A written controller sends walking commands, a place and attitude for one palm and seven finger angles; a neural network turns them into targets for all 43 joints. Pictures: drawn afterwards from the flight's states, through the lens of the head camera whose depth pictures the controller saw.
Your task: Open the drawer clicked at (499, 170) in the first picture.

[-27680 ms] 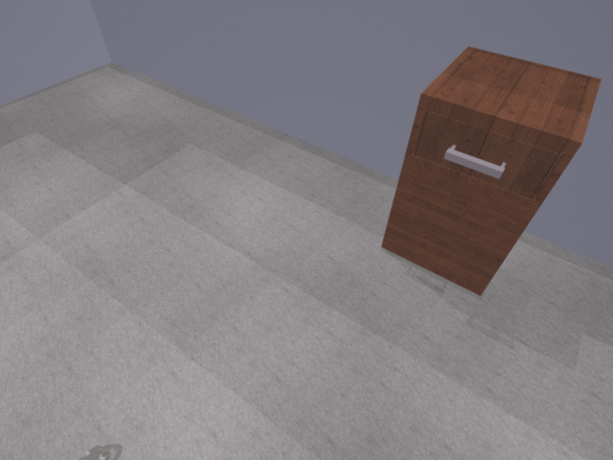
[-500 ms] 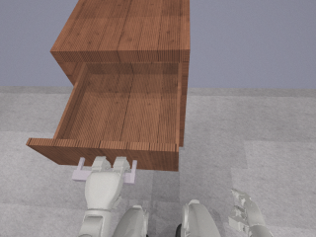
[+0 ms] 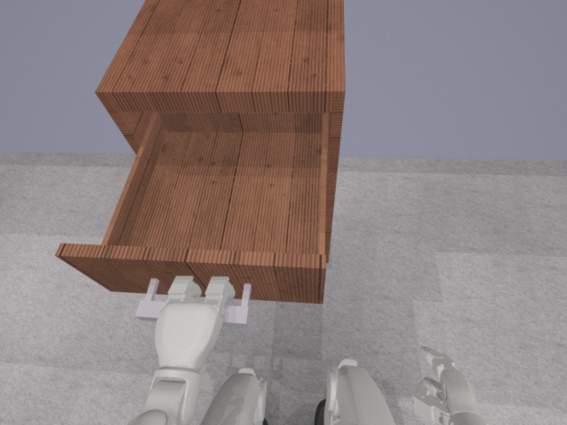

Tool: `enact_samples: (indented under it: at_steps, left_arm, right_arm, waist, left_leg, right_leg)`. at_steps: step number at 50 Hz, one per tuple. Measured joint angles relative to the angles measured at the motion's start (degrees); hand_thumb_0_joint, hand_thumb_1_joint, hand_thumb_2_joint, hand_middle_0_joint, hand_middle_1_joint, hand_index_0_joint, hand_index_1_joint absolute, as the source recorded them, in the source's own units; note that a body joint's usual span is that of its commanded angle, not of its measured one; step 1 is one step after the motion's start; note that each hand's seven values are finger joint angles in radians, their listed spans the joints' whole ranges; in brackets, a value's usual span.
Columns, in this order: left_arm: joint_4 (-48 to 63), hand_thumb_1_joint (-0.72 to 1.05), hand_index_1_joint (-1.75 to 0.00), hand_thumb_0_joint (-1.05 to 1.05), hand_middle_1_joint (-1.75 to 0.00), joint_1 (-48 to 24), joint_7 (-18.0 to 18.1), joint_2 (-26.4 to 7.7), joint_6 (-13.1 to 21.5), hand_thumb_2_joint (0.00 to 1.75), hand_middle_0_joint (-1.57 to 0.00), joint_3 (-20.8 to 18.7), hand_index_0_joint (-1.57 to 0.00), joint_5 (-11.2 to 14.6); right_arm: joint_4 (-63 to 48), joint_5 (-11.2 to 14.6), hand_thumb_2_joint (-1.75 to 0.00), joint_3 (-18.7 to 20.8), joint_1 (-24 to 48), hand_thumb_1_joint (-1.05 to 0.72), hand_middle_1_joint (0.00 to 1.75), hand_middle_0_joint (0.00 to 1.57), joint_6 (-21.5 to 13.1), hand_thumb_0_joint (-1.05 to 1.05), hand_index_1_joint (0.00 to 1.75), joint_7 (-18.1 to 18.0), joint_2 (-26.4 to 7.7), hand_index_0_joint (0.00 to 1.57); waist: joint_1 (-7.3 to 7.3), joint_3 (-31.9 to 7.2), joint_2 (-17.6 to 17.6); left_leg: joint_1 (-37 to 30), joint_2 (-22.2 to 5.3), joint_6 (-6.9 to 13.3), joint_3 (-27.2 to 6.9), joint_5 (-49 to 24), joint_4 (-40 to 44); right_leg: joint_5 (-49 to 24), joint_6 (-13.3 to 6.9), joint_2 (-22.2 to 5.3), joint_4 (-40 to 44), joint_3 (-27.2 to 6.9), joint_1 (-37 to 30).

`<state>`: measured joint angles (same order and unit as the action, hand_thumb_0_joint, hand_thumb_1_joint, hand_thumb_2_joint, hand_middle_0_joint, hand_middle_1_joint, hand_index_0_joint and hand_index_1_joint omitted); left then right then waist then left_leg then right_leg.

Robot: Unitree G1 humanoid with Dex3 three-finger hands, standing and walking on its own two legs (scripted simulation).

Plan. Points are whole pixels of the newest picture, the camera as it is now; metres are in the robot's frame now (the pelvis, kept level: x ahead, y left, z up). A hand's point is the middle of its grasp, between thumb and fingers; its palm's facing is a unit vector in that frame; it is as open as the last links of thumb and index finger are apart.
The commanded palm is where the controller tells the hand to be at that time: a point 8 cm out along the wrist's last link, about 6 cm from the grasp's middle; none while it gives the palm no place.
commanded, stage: lift the hand off the handle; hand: left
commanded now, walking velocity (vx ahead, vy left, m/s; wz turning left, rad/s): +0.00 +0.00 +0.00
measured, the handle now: (197, 300) +0.30 +0.16 -0.06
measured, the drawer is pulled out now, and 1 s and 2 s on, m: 0.29 0.29 0.29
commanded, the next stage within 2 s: none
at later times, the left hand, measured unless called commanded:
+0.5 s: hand (194, 325) +0.26 +0.15 -0.04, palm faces -0.05 -0.13 -0.99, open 13.6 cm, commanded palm +0.24 +0.15 +0.02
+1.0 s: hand (188, 319) +0.26 +0.14 +0.00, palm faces -0.03 -0.14 -0.99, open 13.7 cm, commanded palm +0.24 +0.14 +0.06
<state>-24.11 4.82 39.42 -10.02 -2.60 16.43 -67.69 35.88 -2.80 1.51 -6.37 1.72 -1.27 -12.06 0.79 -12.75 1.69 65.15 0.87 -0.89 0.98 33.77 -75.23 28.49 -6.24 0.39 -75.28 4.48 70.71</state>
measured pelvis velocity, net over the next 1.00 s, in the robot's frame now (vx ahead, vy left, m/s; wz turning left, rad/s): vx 0.03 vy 0.01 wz -0.02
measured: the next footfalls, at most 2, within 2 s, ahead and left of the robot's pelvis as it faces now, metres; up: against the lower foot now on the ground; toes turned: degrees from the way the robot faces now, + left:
none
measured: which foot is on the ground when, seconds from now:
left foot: down 0.00-1.00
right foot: down 0.00-1.00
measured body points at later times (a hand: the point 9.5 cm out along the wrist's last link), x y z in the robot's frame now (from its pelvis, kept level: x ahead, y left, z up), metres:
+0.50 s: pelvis +0.02 +0.01 +0.03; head +0.10 -0.02 +0.47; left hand +0.26 +0.15 +0.02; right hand +0.20 -0.23 -0.10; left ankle +0.02 +0.14 -0.61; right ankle +0.06 -0.06 -0.61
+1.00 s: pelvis +0.03 +0.01 +0.05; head +0.09 -0.03 +0.49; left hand +0.26 +0.15 +0.06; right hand +0.22 -0.22 -0.07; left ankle +0.02 +0.14 -0.61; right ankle +0.06 -0.06 -0.61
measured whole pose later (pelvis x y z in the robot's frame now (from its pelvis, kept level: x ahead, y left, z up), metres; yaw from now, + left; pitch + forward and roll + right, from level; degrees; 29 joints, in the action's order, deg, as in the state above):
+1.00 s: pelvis +0.03 +0.01 +0.05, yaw -1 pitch +18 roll +2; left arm -11.7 14.9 34.7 -10.1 -4.5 17.3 -66.1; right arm 29.9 -2.6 0.9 -8.3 5.9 2.0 -12.1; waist 1.2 -11.8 2.7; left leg 49.0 0.6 -0.3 1.3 31.9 -63.1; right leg 26.9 -5.2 1.4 -63.6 3.5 54.7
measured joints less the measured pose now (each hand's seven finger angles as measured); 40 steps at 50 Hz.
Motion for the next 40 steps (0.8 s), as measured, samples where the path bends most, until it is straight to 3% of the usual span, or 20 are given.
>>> enact_samples:
  at_steps: [13, 40]
  left_arm:
    - [3.14, -0.49, -1.21, 0.00, -1.21, 1.97, -1.82, 0.63, -1.72, 0.30, -0.32, -0.07, -0.39, 1.59]
    - [9.96, -0.49, -1.21, 0.00, -1.20, 8.24, -4.33, 0.02, -1.66, 0.30, -0.32, 0.89, -0.36, 1.68]
  right_arm:
    - [-1.62, -0.02, -0.90, 0.30, -0.38, -0.90, 0.30, 0.20, 1.48, 0.01, 0.30, 0.65, 0.31, 0.20]
    - [-5.14, -0.07, -0.90, -0.25, -1.44, -0.90, 0.30, 0.20, 3.54, 0.01, 0.30, 2.45, 0.09, 0.20]
  waist:
    - [-0.68, 0.44, 0.61]
    - [0.19, 0.69, 0.76]
  left_leg:
    - [-3.71, -0.06, 0.44, 0.37, -0.25, 2.61]
    - [-13.02, -0.18, 0.64, 0.29, -1.08, 9.67]
  right_leg:
    - [-0.38, 0.68, 0.27, 2.67, -0.55, -3.68]
    - [-0.87, 1.09, 0.80, 9.31, -0.88, -12.95]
